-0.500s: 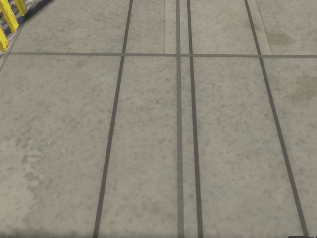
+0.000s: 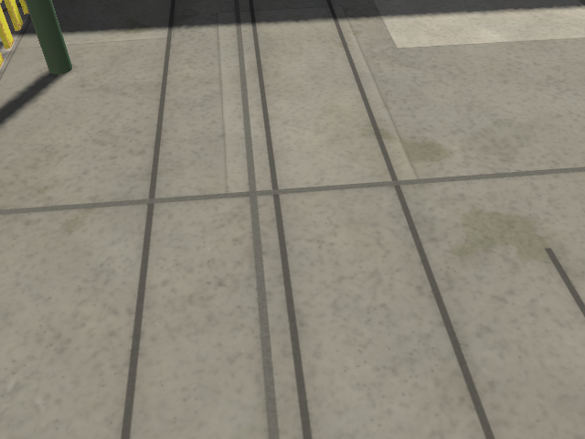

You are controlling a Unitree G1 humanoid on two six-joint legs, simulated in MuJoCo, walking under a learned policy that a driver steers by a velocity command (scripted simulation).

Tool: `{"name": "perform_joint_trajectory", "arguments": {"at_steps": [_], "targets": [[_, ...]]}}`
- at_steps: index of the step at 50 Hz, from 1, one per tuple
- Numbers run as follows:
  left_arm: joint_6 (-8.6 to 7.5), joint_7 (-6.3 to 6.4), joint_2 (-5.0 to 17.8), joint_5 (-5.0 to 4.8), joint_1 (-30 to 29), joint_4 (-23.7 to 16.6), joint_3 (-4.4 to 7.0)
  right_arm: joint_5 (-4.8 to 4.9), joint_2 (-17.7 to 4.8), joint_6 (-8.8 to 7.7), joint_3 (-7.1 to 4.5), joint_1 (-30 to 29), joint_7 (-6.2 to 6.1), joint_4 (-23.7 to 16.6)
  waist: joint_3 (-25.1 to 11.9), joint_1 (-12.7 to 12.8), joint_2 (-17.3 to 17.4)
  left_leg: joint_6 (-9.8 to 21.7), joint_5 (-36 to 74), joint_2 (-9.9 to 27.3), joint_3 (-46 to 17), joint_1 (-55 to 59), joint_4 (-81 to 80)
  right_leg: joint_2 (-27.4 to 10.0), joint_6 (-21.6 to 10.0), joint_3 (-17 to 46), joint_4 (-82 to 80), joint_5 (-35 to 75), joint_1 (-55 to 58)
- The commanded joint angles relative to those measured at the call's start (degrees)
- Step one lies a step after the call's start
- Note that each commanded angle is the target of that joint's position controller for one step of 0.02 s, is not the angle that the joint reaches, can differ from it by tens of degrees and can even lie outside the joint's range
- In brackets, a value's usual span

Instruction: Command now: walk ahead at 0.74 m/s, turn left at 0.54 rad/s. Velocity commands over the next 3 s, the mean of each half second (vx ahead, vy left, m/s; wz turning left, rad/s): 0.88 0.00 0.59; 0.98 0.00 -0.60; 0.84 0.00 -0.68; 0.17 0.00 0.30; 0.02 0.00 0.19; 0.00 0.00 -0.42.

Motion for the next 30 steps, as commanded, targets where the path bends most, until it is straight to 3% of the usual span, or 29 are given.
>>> {"name": "perform_joint_trajectory", "arguments": {"at_steps": [1, 7, 9, 10, 12, 13, 14, 15, 16, 17, 18, 19, 20, 21, 22, 24, 25, 27, 30], "targets": [[-1.19, 0.35, 8.9, 0.15, -2.6, -2.3, 2.77, -0.02, -3.1, -0.65, -0.21, -5.4, 0.10, -5.3, 10.4, 0.7, -4.4, -0.5, 2.6, 3.5, -1.1, -13.1, 2.2, -18.3, -7.5, 7.6, -14.0, -15.3, 1.2], [-0.48, -0.35, 10.3, -0.59, -2.4, 0.8, 3.88, 0.95, -1.2, -0.48, 1.53, -9.1, 2.10, -7.3, 14.4, 1.7, -3.3, 4.9, 2.8, 7.4, 4.1, -8.5, -11.4, -17.5, -5.8, -4.0, -15.2, -6.3, 7.1], [0.32, -1.08, 11.1, -1.11, -2.7, 1.6, 4.49, 1.41, -1.0, -0.43, 2.03, -10.1, 2.93, -7.7, 15.7, 2.0, -2.5, 7.3, -0.5, 7.3, 7.0, -5.6, -16.8, -17.3, -5.5, -7.1, -14.5, -1.7, 10.4], [0.90, -1.50, 11.8, -1.37, -3.8, 1.6, 4.83, 1.53, -1.6, -0.25, 1.98, -9.4, 3.18, -7.6, 15.5, 1.3, -2.4, 8.7, -2.9, 6.1, 9.4, -1.4, -19.2, -16.5, -5.2, -9.0, -12.5, 6.1, 10.6], [1.85, -2.05, 14.7, -2.50, -5.7, 1.5, 5.70, 1.97, -5.0, 0.32, 0.57, -2.7, 2.83, -6.5, 10.9, -2.7, -5.5, 11.3, -9.1, 0.0, 15.7, 11.8, -19.1, -16.4, -4.8, -10.5, -0.7, 39.8, 10.6], [2.12, -2.40, 15.7, -3.37, -7.3, 1.5, 5.77, 2.67, -8.3, 0.62, -1.17, 5.3, 2.35, -5.0, 5.8, -7.6, -6.4, 13.2, -11.4, -4.3, 17.4, 23.6, -20.2, -15.3, -4.1, -11.0, 11.8, 54.0, 9.1], [1.94, -2.54, 14.9, -3.64, -8.1, 1.0, 5.14, 2.73, -13.7, 0.94, -4.14, 18.2, 1.55, -1.6, -1.7, -14.4, -3.8, 15.7, -9.8, -9.2, 16.4, 44.3, -24.9, -12.3, -1.9, -10.8, 31.1, 55.3, 0.6], [0.83, -2.09, 5.1, -1.55, -7.7, -0.2, 2.16, 2.35, -18.6, 1.40, -5.12, 21.2, 1.00, 1.1, 2.9, -11.6, 12.0, 17.6, -14.0, -3.3, -0.3, 52.9, -28.9, -5.7, 2.1, -7.0, 55.7, 5.9, -19.3], [-1.91, -1.84, -1.2, -1.63, -1.7, -5.1, 0.18, 1.31, -20.1, -0.42, -4.00, 16.3, 1.53, -2.1, -8.9, -1.3, 26.8, 28.7, -35.7, 7.3, -38.6, 64.5, -46.4, 5.9, 3.8, 8.3, 74.2, -20.4, -38.0], [-3.86, -1.22, 7.3, -3.43, -11.0, -6.7, 1.03, 1.03, -13.6, -2.03, -2.42, 16.4, 2.39, -4.0, -11.7, -7.0, 11.9, 24.5, -41.2, 11.4, -44.6, 64.5, -57.3, 2.5, 1.5, 16.4, 72.9, -13.4, -40.5], [-4.64, -1.10, 9.0, -5.74, -14.2, -7.1, 1.57, 0.29, -11.7, -3.09, -2.21, 17.4, 2.45, -2.3, -3.6, -6.9, 6.6, 23.1, -40.8, 13.0, -43.3, 59.6, -58.9, 1.0, -0.2, 14.6, 70.4, -8.3, -44.7], [-4.78, -0.61, 7.1, -5.16, -13.6, -6.1, 0.85, -0.51, -10.8, -3.88, -1.66, 13.9, 2.34, -2.6, 0.1, -4.0, 0.1, 21.8, -36.4, 13.4, -38.1, 51.1, -56.6, -2.9, -1.1, 15.0, 66.8, -4.7, -43.1], [-4.11, -0.57, 6.2, -3.99, -12.2, -5.2, 0.70, -1.36, -7.9, -4.39, -0.65, 8.8, 2.16, -3.6, 2.4, -1.5, -0.6, 21.0, -31.9, 11.5, -31.0, 42.5, -54.0, -5.6, -1.7, 15.3, 64.0, -0.5, -39.1], [-2.79, -1.12, 5.8, -4.12, -8.3, -3.4, 0.84, -2.41, -5.9, -4.77, 0.25, 5.4, 1.91, -4.8, 3.5, 0.7, 1.6, 19.8, -29.4, 9.2, -24.7, 36.1, -53.3, -7.4, -2.1, 15.8, 63.0, 2.7, -35.3], [-1.59, -1.47, 6.0, -4.26, -5.8, -2.0, 1.10, -2.53, -4.8, -5.05, 0.65, 3.8, 1.67, -5.1, 4.8, 1.5, 2.9, 18.9, -25.7, 8.1, -19.4, 33.8, -54.8, -8.4, -2.0, 15.5, 61.1, 4.6, -34.7], [0.53, -1.84, 5.5, -4.04, -6.0, -0.8, 1.07, -2.29, -4.2, -5.90, 1.19, 4.4, 1.12, -4.1, 7.9, 1.4, 2.7, 16.7, -15.9, 6.6, -9.9, 31.8, -57.0, -8.8, -1.3, 15.0, 57.3, 8.4, -37.2], [1.10, -1.83, 4.9, -3.75, -8.2, -1.0, 0.80, -2.32, -4.2, -6.28, 1.20, 5.7, 0.84, -3.5, 9.7, 0.1, 2.5, 15.5, -10.0, 5.8, -5.4, 32.1, -57.8, -8.1, -0.7, 15.3, 54.9, 11.0, -39.6], [1.05, -2.17, 4.7, -3.61, -12.5, -1.9, 0.63, -2.62, -3.9, -6.65, 1.35, 7.2, 0.02, -2.5, 12.0, -1.7, 2.6, 11.7, 1.7, 3.1, 3.3, 33.7, -59.8, -5.0, 0.1, 15.0, 46.2, 17.8, -41.6], [-0.58, -3.49, 4.3, -3.52, -17.2, -2.4, 0.43, -2.89, -4.2, -6.99, 1.90, 6.3, -1.58, -1.9, 12.9, -2.7, 2.7, 6.8, 11.6, 0.7, 11.4, 35.6, -62.9, -1.7, 0.5, 8.2, 30.7, 29.3, -37.7]]}}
